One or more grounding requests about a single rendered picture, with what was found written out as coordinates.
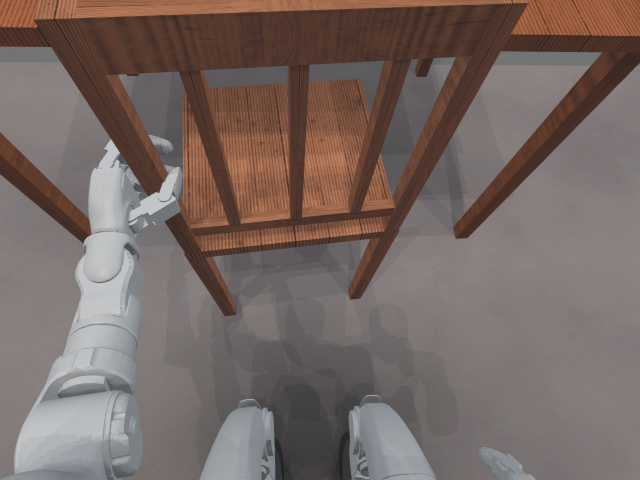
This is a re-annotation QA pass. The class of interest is robot left upper arm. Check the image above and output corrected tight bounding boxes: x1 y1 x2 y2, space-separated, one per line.
0 390 143 480

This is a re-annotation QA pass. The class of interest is table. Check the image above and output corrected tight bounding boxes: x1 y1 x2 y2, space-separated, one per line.
0 0 640 244

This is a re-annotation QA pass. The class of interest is right robot hand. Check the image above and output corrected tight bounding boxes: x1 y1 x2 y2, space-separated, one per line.
479 447 536 480

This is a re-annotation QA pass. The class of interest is left robot hand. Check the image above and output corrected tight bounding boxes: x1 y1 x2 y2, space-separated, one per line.
88 135 183 242

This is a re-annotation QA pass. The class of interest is right robot thigh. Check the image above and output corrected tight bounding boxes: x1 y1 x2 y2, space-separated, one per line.
349 403 437 480

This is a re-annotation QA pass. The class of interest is left robot forearm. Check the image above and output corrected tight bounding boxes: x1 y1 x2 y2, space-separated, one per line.
14 231 144 474

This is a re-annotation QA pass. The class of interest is robot right shin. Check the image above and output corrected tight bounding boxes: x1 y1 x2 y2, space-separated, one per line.
349 395 382 480

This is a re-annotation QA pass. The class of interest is chair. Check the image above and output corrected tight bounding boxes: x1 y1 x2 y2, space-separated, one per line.
33 0 529 316

